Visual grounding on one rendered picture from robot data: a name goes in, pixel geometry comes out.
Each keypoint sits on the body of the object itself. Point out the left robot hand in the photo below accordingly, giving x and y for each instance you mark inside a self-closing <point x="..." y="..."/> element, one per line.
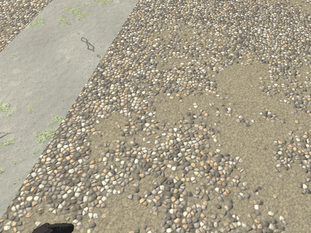
<point x="63" y="227"/>

